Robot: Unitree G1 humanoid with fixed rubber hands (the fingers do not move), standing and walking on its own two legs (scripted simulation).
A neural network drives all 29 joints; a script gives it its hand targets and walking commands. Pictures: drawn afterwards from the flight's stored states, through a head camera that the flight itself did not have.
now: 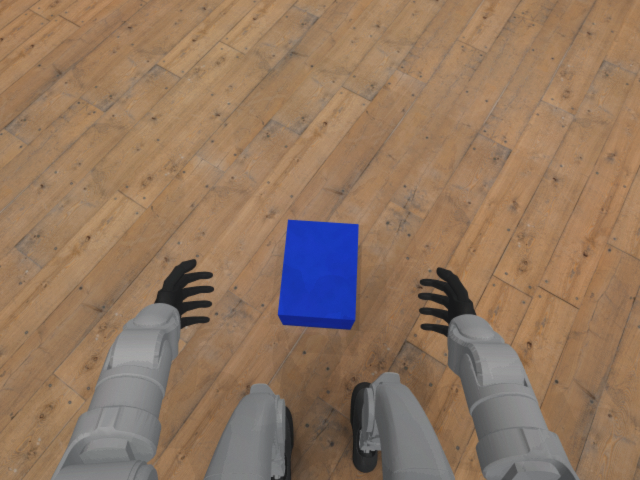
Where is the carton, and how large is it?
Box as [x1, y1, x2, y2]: [278, 220, 358, 329]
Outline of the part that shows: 288,220 278,308 278,315 282,323 291,325 349,329 354,321 355,315 358,224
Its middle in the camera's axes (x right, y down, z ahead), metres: +0.01 +0.11 +1.07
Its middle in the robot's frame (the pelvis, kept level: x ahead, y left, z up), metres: +0.52 +0.00 -0.61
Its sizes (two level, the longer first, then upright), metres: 0.254 0.189 0.157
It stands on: the floor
